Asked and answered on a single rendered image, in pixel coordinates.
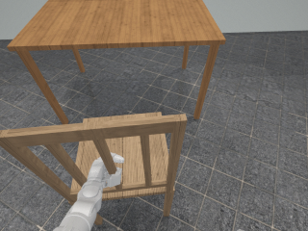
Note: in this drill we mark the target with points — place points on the table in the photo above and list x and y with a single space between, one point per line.
100 24

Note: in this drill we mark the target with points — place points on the robot left hand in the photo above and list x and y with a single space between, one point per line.
99 172

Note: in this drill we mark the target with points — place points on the left robot forearm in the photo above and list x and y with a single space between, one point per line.
82 215

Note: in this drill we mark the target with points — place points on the chair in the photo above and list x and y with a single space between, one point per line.
148 168

